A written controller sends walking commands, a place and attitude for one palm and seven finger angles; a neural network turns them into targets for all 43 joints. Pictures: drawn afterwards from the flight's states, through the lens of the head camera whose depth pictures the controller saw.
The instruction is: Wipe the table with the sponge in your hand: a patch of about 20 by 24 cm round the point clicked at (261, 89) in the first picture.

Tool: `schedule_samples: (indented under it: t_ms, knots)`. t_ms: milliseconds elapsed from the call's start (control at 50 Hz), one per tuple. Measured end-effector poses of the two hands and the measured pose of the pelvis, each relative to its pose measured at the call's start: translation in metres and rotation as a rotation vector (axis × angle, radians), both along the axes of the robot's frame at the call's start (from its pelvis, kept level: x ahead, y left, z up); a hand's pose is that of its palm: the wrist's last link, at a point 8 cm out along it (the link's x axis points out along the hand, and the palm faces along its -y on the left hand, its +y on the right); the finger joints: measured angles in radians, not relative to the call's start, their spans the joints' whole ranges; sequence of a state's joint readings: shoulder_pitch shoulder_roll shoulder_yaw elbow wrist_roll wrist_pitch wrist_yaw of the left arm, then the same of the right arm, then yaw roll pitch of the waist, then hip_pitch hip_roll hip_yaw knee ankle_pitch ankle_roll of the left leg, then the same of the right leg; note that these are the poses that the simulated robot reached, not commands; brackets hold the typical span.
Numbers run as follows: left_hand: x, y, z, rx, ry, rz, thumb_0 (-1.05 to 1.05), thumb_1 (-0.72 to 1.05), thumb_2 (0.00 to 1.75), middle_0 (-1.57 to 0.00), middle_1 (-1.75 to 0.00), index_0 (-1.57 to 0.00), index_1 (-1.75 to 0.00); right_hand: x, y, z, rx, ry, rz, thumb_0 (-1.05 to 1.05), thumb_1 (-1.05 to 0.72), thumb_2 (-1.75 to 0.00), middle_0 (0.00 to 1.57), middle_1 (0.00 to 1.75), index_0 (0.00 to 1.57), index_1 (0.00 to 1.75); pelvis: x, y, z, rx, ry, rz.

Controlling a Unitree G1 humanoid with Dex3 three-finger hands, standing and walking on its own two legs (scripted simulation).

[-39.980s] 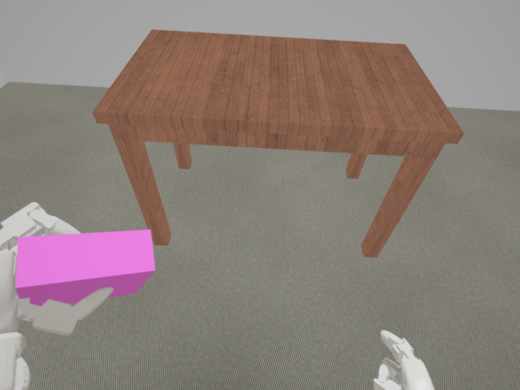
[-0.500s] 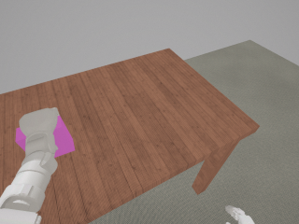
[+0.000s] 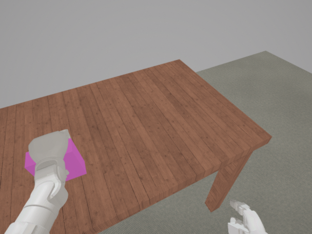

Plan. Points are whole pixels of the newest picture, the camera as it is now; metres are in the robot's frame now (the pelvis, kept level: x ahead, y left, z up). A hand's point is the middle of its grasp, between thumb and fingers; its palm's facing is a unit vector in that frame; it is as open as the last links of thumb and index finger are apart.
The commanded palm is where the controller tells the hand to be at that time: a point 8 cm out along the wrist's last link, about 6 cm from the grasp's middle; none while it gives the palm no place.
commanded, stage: wipe back along the first lane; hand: left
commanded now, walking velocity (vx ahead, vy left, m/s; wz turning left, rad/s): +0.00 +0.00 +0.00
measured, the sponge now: (61, 167) +0.29 +0.32 -0.01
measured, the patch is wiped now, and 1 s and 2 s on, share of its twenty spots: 1.00 1.00 1.00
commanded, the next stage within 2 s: lift the sponge slowly off the table in 1.46 s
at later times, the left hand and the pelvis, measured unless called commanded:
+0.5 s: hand (62, 174) +0.25 +0.28 +0.04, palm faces +0.01 -0.05 -1.00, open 9.3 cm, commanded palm +0.19 +0.25 +0.06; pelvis +0.00 -0.01 +0.00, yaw +0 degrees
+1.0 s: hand (66, 179) +0.23 +0.26 +0.03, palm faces +0.00 -0.05 -1.00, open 9.2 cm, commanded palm +0.19 +0.23 +0.05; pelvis -0.01 -0.03 +0.00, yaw +0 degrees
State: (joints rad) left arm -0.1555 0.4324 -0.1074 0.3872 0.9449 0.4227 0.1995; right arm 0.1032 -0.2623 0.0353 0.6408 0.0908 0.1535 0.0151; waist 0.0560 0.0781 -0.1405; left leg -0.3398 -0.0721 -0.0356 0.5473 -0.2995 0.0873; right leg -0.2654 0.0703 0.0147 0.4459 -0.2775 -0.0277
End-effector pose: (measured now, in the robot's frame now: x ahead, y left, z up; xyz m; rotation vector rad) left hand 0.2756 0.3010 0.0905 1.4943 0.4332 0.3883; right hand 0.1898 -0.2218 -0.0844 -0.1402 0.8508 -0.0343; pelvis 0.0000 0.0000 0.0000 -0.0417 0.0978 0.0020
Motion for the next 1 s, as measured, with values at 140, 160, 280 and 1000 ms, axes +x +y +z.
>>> schedule_samples:
  t_ms: [140,160,280,1000]
  knots:
    - [-0.016,-0.01,0.0,-0.003,-0.015,-0.008,0.03,-0.42,1.11,-0.74,-1.49,-0.76,-1.48,0.007,-0.001,0.002,0.014,-0.025,0.008,0.01,-0.91,-0.9,0.2,0.3,0.2,0.3,0.002,-0.003,0.0,0.003,-0.013,-0.003]
    - [-0.018,-0.012,0.0,-0.005,-0.017,-0.007,0.03,-0.42,1.11,-0.74,-1.49,-0.76,-1.48,0.008,-0.001,0.002,0.015,-0.027,0.008,0.01,-0.91,-0.9,0.2,0.3,0.2,0.3,0.001,-0.003,0.0,0.004,-0.016,-0.004]
    - [-0.03,-0.019,-0.001,-0.007,-0.026,0.0,0.04,-0.42,1.11,-0.74,-1.49,-0.76,-1.48,0.012,-0.002,0.006,0.022,-0.046,0.016,0.01,-0.91,-0.9,0.2,0.3,0.2,0.3,0.0,-0.007,0.001,0.007,-0.028,-0.006]
    - [-0.059,-0.047,-0.003,-0.007,-0.014,0.019,0.04,-0.42,1.1,-0.74,-1.49,-0.77,-1.47,0.008,-0.017,0.007,0.029,-0.084,0.023,0.01,-0.91,-0.9,0.2,0.3,0.2,0.3,-0.014,-0.026,0.0,0.022,-0.053,-0.009]
